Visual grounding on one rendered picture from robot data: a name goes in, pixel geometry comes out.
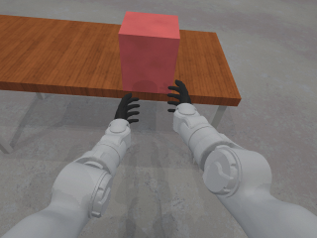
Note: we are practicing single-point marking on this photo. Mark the robot left forearm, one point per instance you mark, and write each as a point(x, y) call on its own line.
point(109, 152)

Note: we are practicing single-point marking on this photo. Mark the robot left upper arm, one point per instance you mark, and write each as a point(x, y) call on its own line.
point(80, 193)

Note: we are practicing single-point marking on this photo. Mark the table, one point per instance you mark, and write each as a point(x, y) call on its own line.
point(68, 57)

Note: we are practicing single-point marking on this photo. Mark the robot right upper arm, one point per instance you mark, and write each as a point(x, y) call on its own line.
point(241, 180)

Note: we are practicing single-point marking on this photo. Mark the left robot hand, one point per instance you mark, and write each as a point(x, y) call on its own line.
point(123, 108)

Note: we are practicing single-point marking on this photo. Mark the right robot hand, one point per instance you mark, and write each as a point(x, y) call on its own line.
point(183, 95)

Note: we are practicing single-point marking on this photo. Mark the carton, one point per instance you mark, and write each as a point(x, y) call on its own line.
point(148, 46)

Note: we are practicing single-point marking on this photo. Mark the robot right forearm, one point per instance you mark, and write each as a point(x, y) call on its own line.
point(200, 137)

